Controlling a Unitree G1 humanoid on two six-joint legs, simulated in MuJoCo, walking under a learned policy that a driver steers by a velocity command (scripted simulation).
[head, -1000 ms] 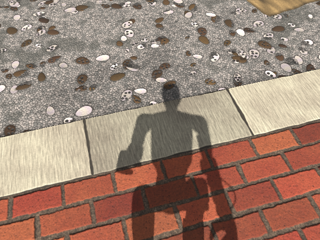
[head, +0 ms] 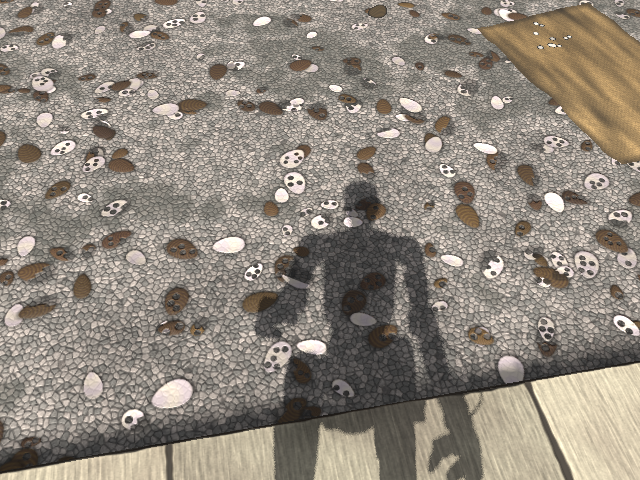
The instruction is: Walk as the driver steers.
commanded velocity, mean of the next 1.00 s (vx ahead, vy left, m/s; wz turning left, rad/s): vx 0.49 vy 0.00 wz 0.50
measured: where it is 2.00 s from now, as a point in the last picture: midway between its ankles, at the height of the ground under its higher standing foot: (191, 391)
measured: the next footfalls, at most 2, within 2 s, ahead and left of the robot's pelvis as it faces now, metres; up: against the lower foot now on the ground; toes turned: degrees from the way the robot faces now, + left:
right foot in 0.10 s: +0.23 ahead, -0.12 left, +0.00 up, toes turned +2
left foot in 0.64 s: +0.42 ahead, +0.15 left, +0.00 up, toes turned +27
